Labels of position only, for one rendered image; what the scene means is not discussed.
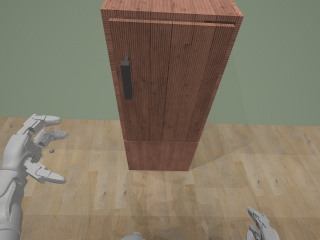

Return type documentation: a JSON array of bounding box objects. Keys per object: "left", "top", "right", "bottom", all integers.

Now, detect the robot right hand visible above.
[{"left": 246, "top": 207, "right": 280, "bottom": 240}]

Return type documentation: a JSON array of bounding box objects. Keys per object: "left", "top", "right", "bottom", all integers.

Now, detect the handle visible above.
[{"left": 120, "top": 54, "right": 133, "bottom": 100}]

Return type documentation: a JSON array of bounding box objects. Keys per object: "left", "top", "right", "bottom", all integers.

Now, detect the robot left hand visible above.
[{"left": 0, "top": 114, "right": 69, "bottom": 184}]

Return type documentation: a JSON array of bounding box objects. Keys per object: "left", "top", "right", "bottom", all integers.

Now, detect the cupboard door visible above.
[{"left": 108, "top": 18, "right": 235, "bottom": 143}]

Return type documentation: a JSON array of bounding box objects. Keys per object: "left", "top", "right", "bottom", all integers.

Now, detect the left robot shin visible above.
[{"left": 132, "top": 232, "right": 143, "bottom": 238}]

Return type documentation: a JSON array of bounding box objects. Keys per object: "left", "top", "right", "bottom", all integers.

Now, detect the robot left forearm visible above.
[{"left": 0, "top": 169, "right": 28, "bottom": 240}]

